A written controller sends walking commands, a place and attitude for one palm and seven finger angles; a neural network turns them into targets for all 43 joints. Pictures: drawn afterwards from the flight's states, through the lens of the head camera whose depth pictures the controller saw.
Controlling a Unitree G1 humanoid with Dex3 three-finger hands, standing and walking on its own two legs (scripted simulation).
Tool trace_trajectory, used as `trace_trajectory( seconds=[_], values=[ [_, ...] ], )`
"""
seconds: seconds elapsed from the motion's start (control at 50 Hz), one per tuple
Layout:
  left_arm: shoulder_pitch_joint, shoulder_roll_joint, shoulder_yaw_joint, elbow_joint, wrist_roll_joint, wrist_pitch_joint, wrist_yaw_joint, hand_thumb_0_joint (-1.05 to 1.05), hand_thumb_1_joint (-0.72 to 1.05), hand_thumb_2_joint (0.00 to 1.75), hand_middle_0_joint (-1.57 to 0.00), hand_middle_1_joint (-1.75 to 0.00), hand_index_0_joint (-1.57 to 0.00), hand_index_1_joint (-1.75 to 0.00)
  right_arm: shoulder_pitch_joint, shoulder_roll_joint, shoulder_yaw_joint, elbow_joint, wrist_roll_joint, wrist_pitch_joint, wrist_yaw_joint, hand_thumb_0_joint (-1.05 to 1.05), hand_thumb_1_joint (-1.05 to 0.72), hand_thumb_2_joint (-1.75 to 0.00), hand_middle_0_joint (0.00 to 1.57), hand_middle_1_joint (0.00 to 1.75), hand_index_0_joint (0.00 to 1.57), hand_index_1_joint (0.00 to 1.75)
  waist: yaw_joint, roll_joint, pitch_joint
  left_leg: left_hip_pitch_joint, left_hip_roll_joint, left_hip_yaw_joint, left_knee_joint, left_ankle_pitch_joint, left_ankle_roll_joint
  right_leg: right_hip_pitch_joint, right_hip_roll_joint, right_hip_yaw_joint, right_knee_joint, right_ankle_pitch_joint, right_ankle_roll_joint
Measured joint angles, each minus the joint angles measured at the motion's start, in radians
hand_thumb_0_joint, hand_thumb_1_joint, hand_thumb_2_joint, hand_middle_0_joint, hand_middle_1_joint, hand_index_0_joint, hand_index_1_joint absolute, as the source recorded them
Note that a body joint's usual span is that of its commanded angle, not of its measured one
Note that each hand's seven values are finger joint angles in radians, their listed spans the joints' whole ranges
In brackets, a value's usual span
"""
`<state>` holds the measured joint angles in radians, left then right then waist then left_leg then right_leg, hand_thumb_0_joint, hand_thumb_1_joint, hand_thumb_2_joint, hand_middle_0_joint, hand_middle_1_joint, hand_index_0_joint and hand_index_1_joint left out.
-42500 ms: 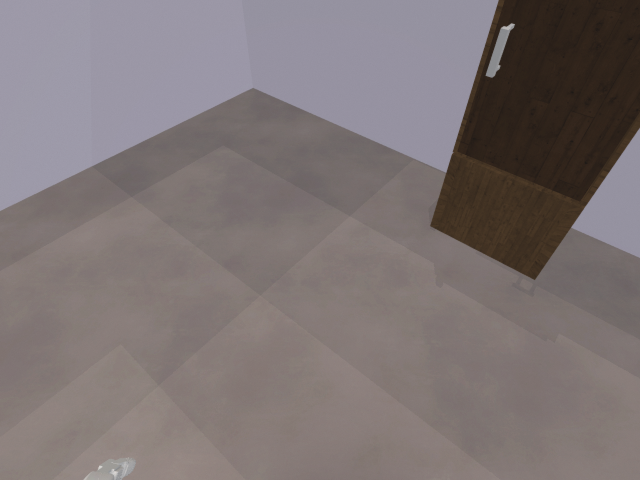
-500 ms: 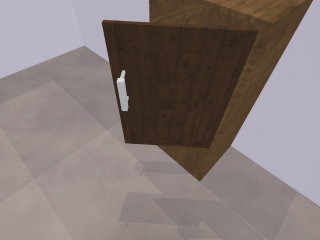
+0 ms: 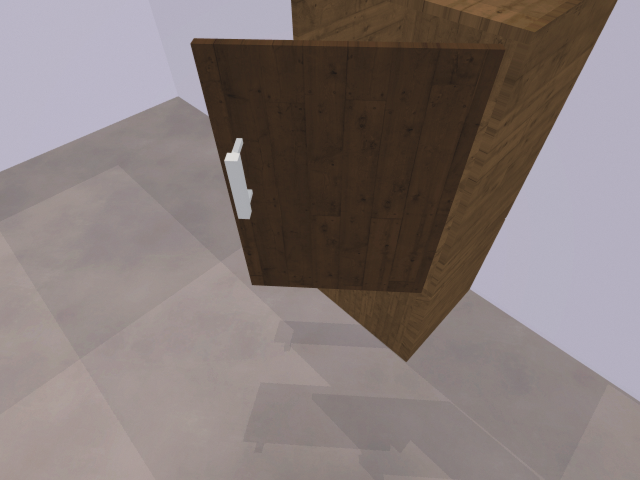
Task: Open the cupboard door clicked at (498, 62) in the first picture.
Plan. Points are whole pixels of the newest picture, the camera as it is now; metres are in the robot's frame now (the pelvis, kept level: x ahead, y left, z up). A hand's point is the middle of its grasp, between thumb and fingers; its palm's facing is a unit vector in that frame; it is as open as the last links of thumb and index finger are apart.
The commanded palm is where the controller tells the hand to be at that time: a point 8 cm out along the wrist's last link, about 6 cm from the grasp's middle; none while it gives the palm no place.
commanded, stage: look again from close up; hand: left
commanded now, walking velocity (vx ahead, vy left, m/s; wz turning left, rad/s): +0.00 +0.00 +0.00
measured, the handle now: (241, 179) +0.57 +0.17 +0.03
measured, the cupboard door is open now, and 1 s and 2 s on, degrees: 41 41 41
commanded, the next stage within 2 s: raise the hand with hooked fingers in 0.04 s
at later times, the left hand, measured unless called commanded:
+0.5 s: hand (202, 436) +0.18 +0.16 -0.03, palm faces -0.01 -1.00 -0.04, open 8.2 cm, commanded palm +0.13 +0.23 -0.04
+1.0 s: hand (144, 408) +0.20 +0.22 +0.00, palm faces +0.04 -1.00 -0.04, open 11.2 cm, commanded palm +0.17 +0.27 +0.00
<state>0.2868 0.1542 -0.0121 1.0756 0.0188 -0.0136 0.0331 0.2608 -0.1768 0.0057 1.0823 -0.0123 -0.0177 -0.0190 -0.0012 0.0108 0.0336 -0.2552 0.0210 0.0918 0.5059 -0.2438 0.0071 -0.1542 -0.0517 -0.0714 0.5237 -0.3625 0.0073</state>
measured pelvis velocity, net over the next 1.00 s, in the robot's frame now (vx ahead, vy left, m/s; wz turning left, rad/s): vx -0.04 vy -0.01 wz -0.01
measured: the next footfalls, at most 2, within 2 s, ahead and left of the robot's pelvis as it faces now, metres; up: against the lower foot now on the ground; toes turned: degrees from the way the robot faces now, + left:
none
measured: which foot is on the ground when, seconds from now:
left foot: down 0.00-1.00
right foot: down 0.00-1.00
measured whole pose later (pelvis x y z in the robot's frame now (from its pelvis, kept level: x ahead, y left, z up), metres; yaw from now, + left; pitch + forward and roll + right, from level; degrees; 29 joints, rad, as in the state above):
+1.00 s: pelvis -0.04 -0.01 -0.06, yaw +0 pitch +11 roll -1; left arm 0.28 0.29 0.34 0.12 -0.37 -0.31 -0.38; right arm 0.30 -0.21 0.00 0.61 0.04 -0.22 -0.07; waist -0.02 0.03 -0.10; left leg -0.78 0.08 0.05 0.96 -0.38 -0.01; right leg -0.67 -0.02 -0.08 0.97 -0.50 -0.02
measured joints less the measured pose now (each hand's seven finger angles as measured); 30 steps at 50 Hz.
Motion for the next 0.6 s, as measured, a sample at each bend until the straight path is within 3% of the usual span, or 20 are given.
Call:
trace_trajectory(
  seconds=[0.16, 0.18, 0.2, 0.24, 0.3, 0.38, 0.46, 0.52, 0.56, 0.6],
  values=[
    [-0.005, 0.004, 0.0, 0.001, 0.004, -0.005, 0.005, 0.0, 0.91, 0.9, -0.2, -0.3, -0.2, -0.3, -0.022, 0.0, 0.002, 0.01, 0.003, 0.003, -0.002, 0.0, -0.92, -0.9, 0.2, 0.3, 0.2, 0.3, 0.007, -0.009, 0.002, -0.002, 0.024, -0.009, 0.004, -0.001, -0.018, 0.012, 0.025, -0.006, -0.026, 0.006, -0.015],
    [0.048, 0.004, 0.011, -0.158, -0.035, 0.06, 0.011, 0.01, 0.92, 0.9, -0.2, -0.3, -0.2, -0.3, -0.009, -0.004, 0.004, -0.03, 0.015, -0.006, -0.005, 0.01, -0.92, -0.9, 0.2, 0.3, 0.2, 0.3, 0.005, -0.007, 0.005, -0.009, 0.03, -0.011, 0.013, -0.01, -0.02, 0.007, 0.031, -0.006, -0.023, 0.007, -0.016],
    [0.109, 0.014, 0.028, -0.348, -0.063, 0.081, 0.021, 0.02, 0.93, 0.9, -0.2, -0.3, -0.2, -0.3, 0.012, -0.006, 0.008, -0.073, 0.024, -0.05, -0.02, 0.01, -0.92, -0.9, 0.2, 0.3, 0.2, 0.3, 0.013, -0.016, 0.007, -0.005, 0.027, -0.006, 0.009, -0.012, -0.021, -0.001, 0.028, -0.001, -0.008, 0.002, -0.019],
    [0.179, 0.034, 0.038, -0.628, -0.102, 0.022, 0.063, 0.03, 0.93, 0.89, -0.21, -0.31, -0.2, -0.31, 0.038, -0.014, 0.002, -0.127, 0.041, -0.144, -0.047, 0.01, -0.92, -0.9, 0.2, 0.3, 0.2, 0.3, 0.019, -0.02, -0.013, -0.013, 0.016, -0.007, 0.008, -0.008, -0.024, -0.019, 0.016, -0.003, 0.022, -0.016, -0.022],
    [0.155, 0.029, 0.066, -0.869, -0.151, -0.045, 0.066, 0.03, 0.9, 0.88, -0.21, -0.33, -0.2, -0.33, 0.022, -0.046, -0.019, -0.211, 0.051, -0.204, -0.06, 0.01, -0.91, -0.9, 0.2, 0.3, 0.2, 0.3, -0.003, 0.015, -0.047, -0.058, 0.008, -0.032, 0.048, -0.013, -0.022, -0.05, 0.007, -0.028, 0.058, -0.034, -0.021],
    [0.044, 0.029, 0.143, -0.907, -0.189, -0.27, -0.054, 0.01, 0.83, 0.85, -0.21, -0.37, -0.2, -0.37, -0.064, -0.066, -0.043, -0.316, 0.031, -0.224, -0.048, 0.01, -0.91, -0.9, 0.2, 0.3, 0.2, 0.3, -0.024, 0.026, -0.115, -0.217, 0.018, -0.036, 0.163, -0.042, -0.028, -0.218, 0.007, -0.026, 0.196, -0.077, -0.03],
    [0.018, 0.04, 0.195, -0.848, -0.252, -0.474, -0.292, 0.0, 0.74, 0.82, -0.21, -0.42, -0.21, -0.42, -0.131, -0.068, -0.063, -0.414, 0.033, -0.228, -0.014, 0.01, -0.91, -0.9, 0.2, 0.3, 0.2, 0.3, -0.015, -0.024, -0.136, -0.38, 0.037, -0.031, 0.309, -0.088, -0.045, -0.394, 0.014, -0.014, 0.365, -0.136, -0.049],
    [0.067, 0.046, 0.219, -0.806, -0.278, -0.508, -0.43, 0.0, 0.67, 0.79, -0.22, -0.46, -0.21, -0.46, -0.144, -0.088, -0.074, -0.483, 0.038, -0.229, -0.008, 0.01, -0.91, -0.9, 0.2, 0.3, 0.2, 0.3, -0.002, -0.044, -0.137, -0.476, 0.046, -0.046, 0.409, -0.123, -0.052, -0.483, 0.017, -0.023, 0.462, -0.176, -0.058],
    [0.111, 0.05, 0.238, -0.808, -0.294, -0.497, -0.462, 0.0, 0.62, 0.77, -0.23, -0.49, -0.22, -0.49, -0.138, -0.099, -0.083, -0.513, 0.039, -0.227, -0.016, 0.01, -0.91, -0.9, 0.2, 0.3, 0.2, 0.3, 0.012, -0.048, -0.138, -0.524, 0.05, -0.06, 0.465, -0.143, -0.054, -0.522, 0.02, -0.033, 0.51, -0.198, -0.062],
    [0.149, 0.048, 0.263, -0.838, -0.312, -0.503, -0.455, 0.01, 0.57, 0.75, -0.23, -0.52, -0.22, -0.52, -0.13, -0.104, -0.087, -0.522, 0.039, -0.228, -0.03, 0.01, -0.91, -0.9, 0.2, 0.3, 0.2, 0.3, 0.028, -0.042, -0.137, -0.559, 0.055, -0.077, 0.513, -0.162, -0.054, -0.542, 0.025, -0.047, 0.543, -0.214, -0.065]
  ],
)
